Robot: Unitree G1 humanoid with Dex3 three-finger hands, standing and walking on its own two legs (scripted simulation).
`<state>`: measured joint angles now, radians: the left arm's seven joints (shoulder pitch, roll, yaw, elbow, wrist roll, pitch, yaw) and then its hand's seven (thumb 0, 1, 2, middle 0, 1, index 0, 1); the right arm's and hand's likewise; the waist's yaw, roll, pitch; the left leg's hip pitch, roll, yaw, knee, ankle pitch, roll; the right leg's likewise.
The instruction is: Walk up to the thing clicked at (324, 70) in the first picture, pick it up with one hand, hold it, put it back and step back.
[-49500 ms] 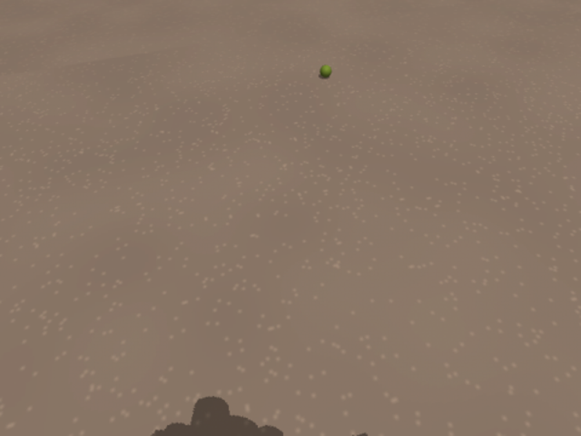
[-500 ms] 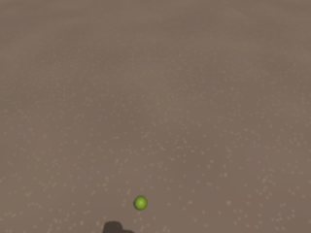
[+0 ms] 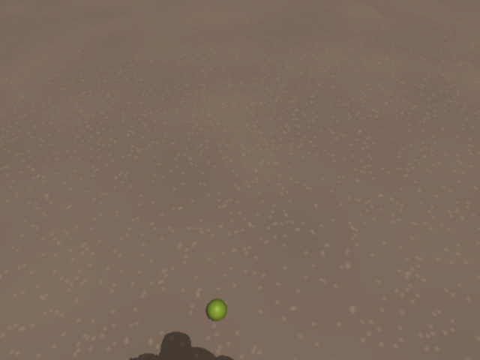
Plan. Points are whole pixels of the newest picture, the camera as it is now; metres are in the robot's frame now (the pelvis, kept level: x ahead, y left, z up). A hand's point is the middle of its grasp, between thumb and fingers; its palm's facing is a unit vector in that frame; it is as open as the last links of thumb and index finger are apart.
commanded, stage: stand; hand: left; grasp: from above
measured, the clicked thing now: (217, 309) +0.42 +0.16 -0.74
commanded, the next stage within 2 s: step back in 0.34 s
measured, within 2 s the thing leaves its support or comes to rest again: neither
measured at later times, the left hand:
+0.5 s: hand out of the picture +0.08 +0.27 -0.16, palm faces +0.01 -0.93 -0.37, open 7.4 cm
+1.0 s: hand out of the picture +0.01 +0.33 -0.18, palm faces -0.10 -0.93 -0.37, open 7.4 cm
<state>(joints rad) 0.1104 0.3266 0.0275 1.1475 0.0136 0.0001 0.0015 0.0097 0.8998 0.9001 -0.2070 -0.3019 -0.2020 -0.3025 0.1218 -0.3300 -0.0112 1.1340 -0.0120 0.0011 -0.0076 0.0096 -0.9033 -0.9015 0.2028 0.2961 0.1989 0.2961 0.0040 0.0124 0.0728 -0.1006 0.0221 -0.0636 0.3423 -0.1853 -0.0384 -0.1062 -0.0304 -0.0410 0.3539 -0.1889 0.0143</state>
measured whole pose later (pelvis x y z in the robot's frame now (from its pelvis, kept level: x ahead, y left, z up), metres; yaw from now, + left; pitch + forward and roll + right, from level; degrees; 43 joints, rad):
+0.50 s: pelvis -0.02 +0.01 -0.01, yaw +0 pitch -3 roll +0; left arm 0.06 0.35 0.07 1.04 0.01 0.02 0.01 0.01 0.90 0.90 -0.21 -0.30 -0.20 -0.30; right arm 0.07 -0.39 -0.04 1.03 0.01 0.04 0.01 0.01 -0.90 -0.90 0.20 0.30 0.20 0.30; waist -0.01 0.01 0.17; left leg -0.31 -0.02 -0.06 0.74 -0.38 0.02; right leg -0.22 -0.05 -0.03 0.48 -0.22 0.01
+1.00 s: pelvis -0.11 +0.08 -0.02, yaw -4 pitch -3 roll +0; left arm 0.11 0.39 0.07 0.90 0.01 0.07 0.02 0.01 0.90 0.90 -0.21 -0.30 -0.20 -0.30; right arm 0.11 -0.34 -0.05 0.86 -0.02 0.03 -0.02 0.01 -0.90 -0.90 0.21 0.30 0.20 0.30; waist -0.01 -0.04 0.22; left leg -0.31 -0.02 0.09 0.61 -0.25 0.08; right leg -0.33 0.05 0.11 0.90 -0.49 0.01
